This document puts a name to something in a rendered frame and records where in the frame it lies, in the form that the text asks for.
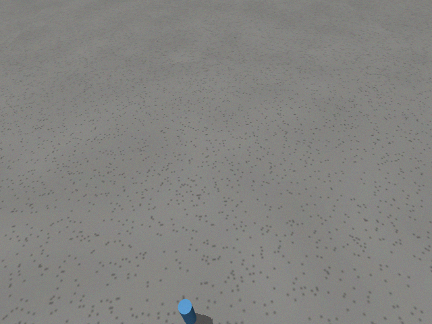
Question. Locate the can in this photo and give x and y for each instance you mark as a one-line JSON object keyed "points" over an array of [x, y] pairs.
{"points": [[187, 312]]}

